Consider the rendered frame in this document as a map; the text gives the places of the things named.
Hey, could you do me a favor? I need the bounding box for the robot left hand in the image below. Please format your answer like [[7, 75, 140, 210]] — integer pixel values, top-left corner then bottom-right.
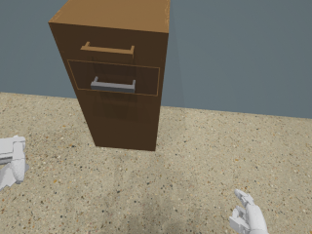
[[0, 135, 29, 191]]

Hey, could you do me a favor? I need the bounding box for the cabinet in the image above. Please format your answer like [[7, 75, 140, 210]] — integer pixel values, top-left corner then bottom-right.
[[48, 0, 171, 152]]

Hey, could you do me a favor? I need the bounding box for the drawer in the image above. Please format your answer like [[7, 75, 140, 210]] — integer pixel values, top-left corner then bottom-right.
[[68, 59, 159, 96]]

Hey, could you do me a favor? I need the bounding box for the handle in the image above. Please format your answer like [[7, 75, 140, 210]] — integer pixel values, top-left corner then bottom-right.
[[80, 46, 134, 60], [91, 76, 136, 94]]

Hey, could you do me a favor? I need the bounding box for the robot right hand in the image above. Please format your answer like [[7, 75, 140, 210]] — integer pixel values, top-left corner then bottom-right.
[[229, 188, 268, 234]]

